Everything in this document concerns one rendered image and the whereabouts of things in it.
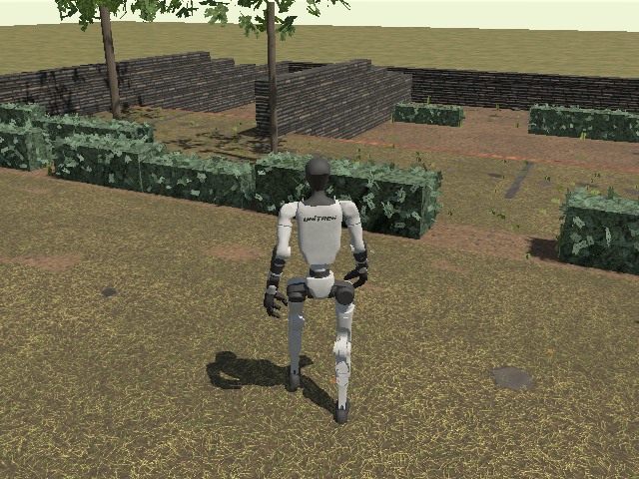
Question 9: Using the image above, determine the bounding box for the robot left upper arm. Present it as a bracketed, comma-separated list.
[276, 202, 298, 259]

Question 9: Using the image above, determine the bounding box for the right robot forearm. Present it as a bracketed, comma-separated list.
[353, 239, 368, 273]

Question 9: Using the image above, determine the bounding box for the robot right hand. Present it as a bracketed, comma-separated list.
[344, 268, 368, 288]

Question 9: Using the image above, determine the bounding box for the right robot shin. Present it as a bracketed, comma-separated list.
[335, 342, 351, 410]

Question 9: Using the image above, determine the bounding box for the robot right upper arm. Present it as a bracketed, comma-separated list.
[339, 201, 365, 253]

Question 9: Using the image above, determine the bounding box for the robot left thigh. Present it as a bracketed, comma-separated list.
[287, 277, 307, 331]

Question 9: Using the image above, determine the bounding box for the left robot forearm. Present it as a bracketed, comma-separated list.
[265, 245, 286, 294]

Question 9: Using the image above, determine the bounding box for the robot left hand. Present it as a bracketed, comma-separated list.
[264, 292, 288, 318]

